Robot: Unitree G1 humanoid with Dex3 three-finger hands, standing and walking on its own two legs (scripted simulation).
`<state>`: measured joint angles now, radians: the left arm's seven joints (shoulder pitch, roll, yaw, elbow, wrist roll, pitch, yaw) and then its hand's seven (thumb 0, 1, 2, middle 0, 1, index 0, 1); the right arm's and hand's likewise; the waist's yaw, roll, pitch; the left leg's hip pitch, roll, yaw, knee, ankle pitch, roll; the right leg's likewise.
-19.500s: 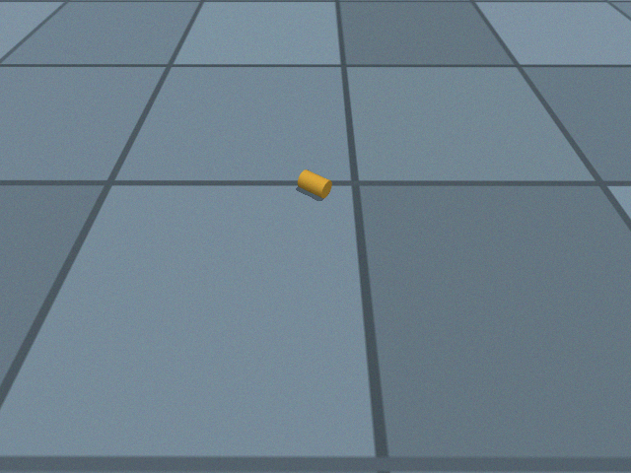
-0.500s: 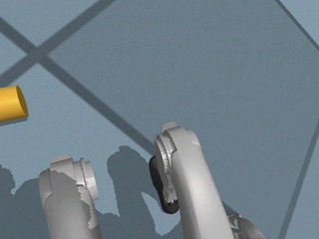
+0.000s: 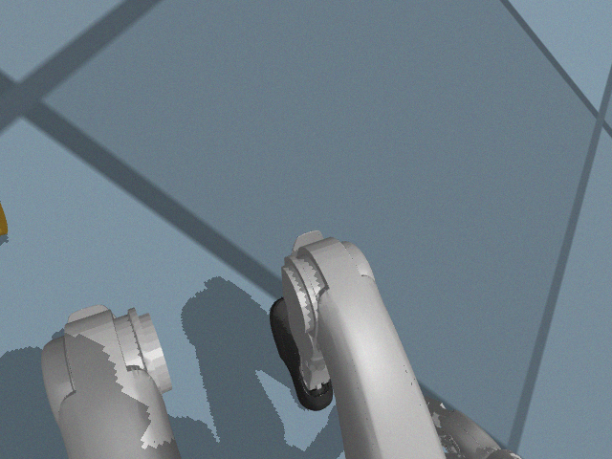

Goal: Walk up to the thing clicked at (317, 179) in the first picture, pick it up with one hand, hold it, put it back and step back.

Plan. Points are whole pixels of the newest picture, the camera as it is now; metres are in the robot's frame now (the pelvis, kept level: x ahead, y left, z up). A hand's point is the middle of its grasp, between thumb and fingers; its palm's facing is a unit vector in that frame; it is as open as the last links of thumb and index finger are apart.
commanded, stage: rest palm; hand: left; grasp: from above
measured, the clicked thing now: out of the picture +0.46 +0.32 -0.26
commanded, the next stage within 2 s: close in 0.04 s
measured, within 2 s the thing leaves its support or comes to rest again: leaves its support in 1.66 s
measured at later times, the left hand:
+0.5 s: hand out of the picture +0.44 +0.31 -0.22, palm faces -0.42 -0.13 -0.90, open 11.7 cm
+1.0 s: hand out of the picture +0.45 +0.32 -0.22, palm faces -0.43 -0.15 -0.89, open 11.3 cm
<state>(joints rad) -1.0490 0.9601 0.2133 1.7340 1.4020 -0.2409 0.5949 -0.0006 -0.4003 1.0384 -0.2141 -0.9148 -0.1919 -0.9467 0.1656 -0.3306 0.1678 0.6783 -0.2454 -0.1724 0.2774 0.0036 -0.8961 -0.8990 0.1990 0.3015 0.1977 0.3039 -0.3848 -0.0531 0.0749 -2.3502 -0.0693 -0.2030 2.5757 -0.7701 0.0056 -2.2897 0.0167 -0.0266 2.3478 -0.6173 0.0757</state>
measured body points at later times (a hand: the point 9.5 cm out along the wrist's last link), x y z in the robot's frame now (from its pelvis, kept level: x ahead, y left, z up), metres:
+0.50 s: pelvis -0.01 +0.00 -0.01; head +0.24 +0.13 +0.35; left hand +0.46 +0.32 -0.17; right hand +0.03 -0.26 -0.05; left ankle +0.05 +0.11 -0.27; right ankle +0.13 -0.16 -0.26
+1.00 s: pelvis -0.01 +0.00 +0.00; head +0.25 +0.12 +0.35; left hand +0.47 +0.33 -0.17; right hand +0.04 -0.27 -0.05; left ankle +0.05 +0.11 -0.27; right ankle +0.13 -0.16 -0.26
